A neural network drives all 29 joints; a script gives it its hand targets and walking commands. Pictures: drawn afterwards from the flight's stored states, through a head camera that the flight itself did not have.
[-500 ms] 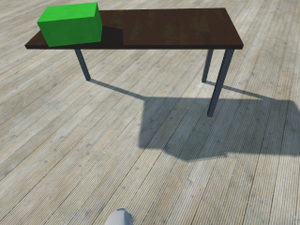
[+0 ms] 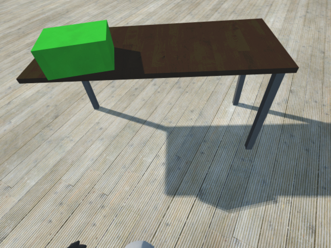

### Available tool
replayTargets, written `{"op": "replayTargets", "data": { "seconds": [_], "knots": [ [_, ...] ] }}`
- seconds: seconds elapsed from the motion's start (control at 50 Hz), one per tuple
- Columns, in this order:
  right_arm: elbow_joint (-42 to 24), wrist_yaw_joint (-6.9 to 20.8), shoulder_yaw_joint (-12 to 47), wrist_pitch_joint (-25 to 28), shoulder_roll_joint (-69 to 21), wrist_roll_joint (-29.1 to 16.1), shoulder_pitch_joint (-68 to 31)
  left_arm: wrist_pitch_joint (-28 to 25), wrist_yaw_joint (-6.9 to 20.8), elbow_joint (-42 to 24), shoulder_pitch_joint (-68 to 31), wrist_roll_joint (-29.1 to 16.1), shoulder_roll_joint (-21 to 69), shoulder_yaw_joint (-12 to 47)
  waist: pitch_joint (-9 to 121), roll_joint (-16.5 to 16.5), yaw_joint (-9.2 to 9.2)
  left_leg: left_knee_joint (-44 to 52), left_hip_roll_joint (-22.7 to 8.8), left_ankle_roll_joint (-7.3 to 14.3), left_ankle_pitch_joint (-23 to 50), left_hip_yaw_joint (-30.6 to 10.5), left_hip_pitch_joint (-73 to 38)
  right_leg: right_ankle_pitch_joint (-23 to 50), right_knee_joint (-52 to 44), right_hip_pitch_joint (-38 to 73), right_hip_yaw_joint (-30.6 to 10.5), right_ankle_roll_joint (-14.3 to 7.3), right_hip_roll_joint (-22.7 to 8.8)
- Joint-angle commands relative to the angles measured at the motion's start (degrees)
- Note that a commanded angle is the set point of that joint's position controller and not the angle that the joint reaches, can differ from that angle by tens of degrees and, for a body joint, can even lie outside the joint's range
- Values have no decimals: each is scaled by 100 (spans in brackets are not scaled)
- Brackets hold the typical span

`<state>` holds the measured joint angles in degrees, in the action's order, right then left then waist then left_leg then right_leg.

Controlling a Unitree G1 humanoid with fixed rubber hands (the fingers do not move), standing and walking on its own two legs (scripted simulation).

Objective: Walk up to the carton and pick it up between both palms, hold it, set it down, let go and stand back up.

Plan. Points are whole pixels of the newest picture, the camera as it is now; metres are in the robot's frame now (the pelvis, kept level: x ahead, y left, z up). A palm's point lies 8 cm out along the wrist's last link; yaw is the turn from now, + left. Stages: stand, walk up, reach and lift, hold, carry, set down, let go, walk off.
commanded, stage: walk up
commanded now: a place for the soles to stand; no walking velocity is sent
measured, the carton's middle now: (78, 48) +1.01 +0.43 +0.01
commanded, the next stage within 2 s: none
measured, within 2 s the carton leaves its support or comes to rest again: neither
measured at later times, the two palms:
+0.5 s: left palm (41, 196) +0.30 +0.38 -0.09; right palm (217, 218) +0.23 -0.13 -0.13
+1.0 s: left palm (15, 157) +0.45 +0.54 -0.10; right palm (164, 162) +0.42 +0.02 -0.12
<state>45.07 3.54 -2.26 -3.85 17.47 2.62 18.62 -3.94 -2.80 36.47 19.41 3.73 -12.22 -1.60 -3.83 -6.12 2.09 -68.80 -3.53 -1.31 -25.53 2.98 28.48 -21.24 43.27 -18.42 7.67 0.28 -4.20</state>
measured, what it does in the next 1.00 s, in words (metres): walks ahead: left foot, then right foot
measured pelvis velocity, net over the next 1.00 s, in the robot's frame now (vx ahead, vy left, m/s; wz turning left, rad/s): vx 0.36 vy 0.28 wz -0.06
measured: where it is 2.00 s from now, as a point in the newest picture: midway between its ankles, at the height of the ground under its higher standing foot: (94, 194)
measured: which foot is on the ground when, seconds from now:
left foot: up 0.00-0.18, down 0.20-0.48, up 0.50-0.78, down 0.80-1.00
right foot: down 0.00-0.22, up 0.24-0.46, down 0.48-0.80, up 0.82-1.00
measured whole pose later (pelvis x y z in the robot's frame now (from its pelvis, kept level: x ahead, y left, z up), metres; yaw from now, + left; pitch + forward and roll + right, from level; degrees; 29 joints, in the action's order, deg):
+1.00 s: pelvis +0.36 +0.28 -0.01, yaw -3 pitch -3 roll +2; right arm 40.6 1.8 -2.1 -0.9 14.7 2.2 16.3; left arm -1.1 -1.8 38.2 20.6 1.3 -15.3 -2.9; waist -4.8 -0.7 2.7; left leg -46.2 -3.9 0.7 -22.3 9.0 20.7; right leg -30.0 57.8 -26.9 3.3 -1.1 -3.7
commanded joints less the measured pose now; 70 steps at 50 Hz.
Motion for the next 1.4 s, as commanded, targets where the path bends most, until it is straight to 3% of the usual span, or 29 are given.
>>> {"op": "replayTargets", "data": {
  "seconds": [0.0, 0.08, 0.14, 0.18, 0.22, 0.24, 0.38, 0.44, 0.46, 0.5, 0.54, 0.64, 0.72, 0.76, 0.78, 0.8, 0.82, 0.84, 0.96, 1.0, 1.02, 1.04, 1.06, 1.18, 1.3, 1.32, 1.34, 1.36, 1.38],
  "knots": [
    [-922, 117, -147, 289, 382, -1, -568, -185, -57, -153, 630, 34, -1404, -439, -182, 1456, -443, 150, -511, -160, 175, -590, 1740, 436, -2697, 1285, -2396, -1603, -1920],
    [-984, 268, -140, 352, 49, -109, -657, -186, -10, -105, 386, -25, -1552, -451, -170, 1585, -320, 1908, -401, 28, 569, -149, 801, 1728, -2289, 1163, -902, -1302, -1483],
    [-870, 313, -298, 489, 89, -104, 29, -71, -19, -168, 19, 19, -1682, -476, 91, 1517, 98, 2840, -49, 252, 1313, 512, -1400, 792, -1751, -166, -269, -1051, -1345],
    [-572, 215, -515, 540, 572, -71, 1216, 43, -2, -181, 199, 40, -1265, -355, 563, 345, 593, 2934, 518, 400, 1021, 850, -2997, 637, 122, -886, 186, -770, -819],
    [-836, 11, -675, 526, 1575, -111, 1344, 127, 135, -702, 371, -216, -668, -167, 999, -1591, 805, 5213, -1639, 1469, -1825, -3654, -2931, -1809, 2954, -2331, -472, -238, 342],
    [-889, -104, -628, 472, 1564, -217, 835, 206, 124, -826, -136, -251, -982, -242, 523, -468, 814, 5699, -2044, 1822, -2623, -4112, -2221, -1361, 3623, -2503, -1178, -246, 45],
    [-803, -205, -246, 492, 812, -9, -138, 131, 170, -382, 452, -226, -755, -330, 129, -327, 174, 4839, -1571, 1776, 527, -1427, -1030, -1001, 1111, -1112, -570, -92, -205],
    [-825, -130, -129, 354, 756, -73, -659, 5, 112, -240, 1155, -214, -767, -437, 384, 337, -402, 4095, -1141, 1246, -143, -564, 114, 687, -558, 1079, -200, -327, 231],
    [-877, -93, -75, 308, 611, -55, -778, -16, 64, -140, 1569, -166, -872, -512, 421, 572, -666, 3585, -878, 911, -929, -295, 833, 472, -883, 1911, -586, -465, 119],
    [-1289, -53, -38, 157, 457, -64, -977, 53, -119, -197, 1751, 49, -1865, -740, -21, 1852, -1003, 386, 50, 155, -1262, 6, 2319, -3563, -3316, 1751, -5429, -1642, -2467],
    [-1194, 5, -123, 52, 620, 12, -979, 55, -248, -201, 1142, 46, -1613, -606, -561, 809, -725, -382, -280, -27, -340, -580, 2601, -2530, -3050, 1427, -4636, -1893, -2467],
    [-1112, 167, -197, 176, 325, -54, -522, -169, -115, -144, 263, 45, -1524, -478, -164, 1480, -310, 640, -499, -138, 206, -634, 1316, -56, -2579, 874, -2146, -1518, -1826],
    [-1021, 310, -288, 310, 108, -145, -40, -80, -40, -121, -95, 22, -1714, -521, 75, 1607, -22, 2304, -209, 87, 669, 183, -860, -670, -2066, -345, -734, -1126, -1253],
    [-770, 271, -447, 413, 374, -137, 856, 62, -30, -158, -198, 45, -1451, -442, 323, 865, 425, 2662, 316, 185, 906, 880, -2505, -1508, -935, -1309, -235, -821, -902],
    [-700, 189, -568, 461, 629, -106, 1282, 138, 0, -160, 60, 37, -1134, -353, 439, 145, 637, 3026, 438, 312, 504, 625, -2856, -1016, 372, -1386, -40, -624, -548],
    [-803, 87, -689, 504, 1284, -36, 1582, 157, 80, -475, 89, -59, -592, -170, 551, -1378, 896, 4386, -897, 884, -1038, -1850, -2909, -1269, 2381, -2265, 83, -273, 106],
    [-1008, 0, -693, 467, 1664, -137, 1088, 194, 77, -778, -101, -216, -660, -193, 402, -1208, 795, 5507, -1767, 1604, -1840, -4032, -2184, -1863, 3086, -2664, -796, -131, 339],
    [-996, -101, -616, 432, 1615, -194, 663, 245, 59, -820, -341, -243, -925, -242, 51, -435, 692, 5641, -2063, 1960, -2452, -4155, -1718, -1451, 3527, -2715, -1187, -146, 42],
    [-926, -242, -252, 396, 877, -23, -148, 66, 85, -389, 547, -263, -784, -288, 174, -473, 88, 4426, -1608, 1741, 1502, -1529, -917, -995, 918, -838, -556, -133, -78],
    [-921, -167, -103, 293, 806, -86, -705, -49, 58, -193, 1322, -243, -764, -376, 560, -126, -518, 3483, -996, 1196, 1299, -518, 61, 777, -673, 1170, -298, -315, 197],
    [-999, -131, 45, 252, 471, -48, -652, -82, -8, -77, 1761, -118, -1058, -515, 696, 876, -755, 2370, -552, 740, 349, -36, 937, 215, -1293, 2146, -1316, -444, -265],
    [-1318, -119, 158, 227, 109, -98, -747, -74, -94, -268, 1733, 15, -1850, -653, 517, 2253, -906, 729, 94, 174, -753, 232, 1961, -1744, -2904, 2031, -4625, -1160, -2144],
    [-1359, -140, -12, 57, 643, -32, -1104, 38, -204, -207, 1481, -6, -1905, -664, -155, 1232, -835, 42, -173, 48, -950, -571, 2172, -2018, -3199, 1436, -5296, -1638, -2597],
    [-1197, 58, -109, 136, 280, -18, -656, -64, -161, -271, 494, 56, -1515, -431, 67, 1543, -356, 597, -406, -144, -162, -499, 1413, 1966, -1943, 1503, -2145, -1501, -1758],
    [-1079, 237, -311, 316, 146, -51, 66, 110, -120, -381, -36, -1, -1603, -457, 101, 1485, 171, 2886, 205, 273, 1201, 670, -1831, 1110, -1100, -621, -502, -929, -1223],
    [-941, 209, -437, 366, 452, -32, 669, 161, -95, -375, 99, 10, -1359, -374, 425, 733, 418, 3085, 428, 371, 1085, 592, -2711, 535, -259, -1049, -209, -677, -934],
    [-890, 131, -586, 383, 1000, 39, 1145, 204, -51, -441, 412, -2, -928, -249, 827, -655, 670, 3752, -282, 758, 187, -734, -3175, -274, 1336, -1531, 109, -406, -385],
    [-1075, 47, -652, 352, 1531, -53, 1025, 263, -26, -790, 201, -203, -748, -188, 756, -1436, 848, 5095, -1565, 1536, -1293, -3271, -2622, -2247, 2539, -2276, -223, -131, 468],
    [-1095, -58, -587, 290, 1493, -185, 627, 320, -79, -825, -158, -293, -984, -254, 524, -616, 835, 5428, -1846, 1928, -1597, -3595, -2063, -1854, 3287, -2230, -1068, -193, 204]
  ]
}}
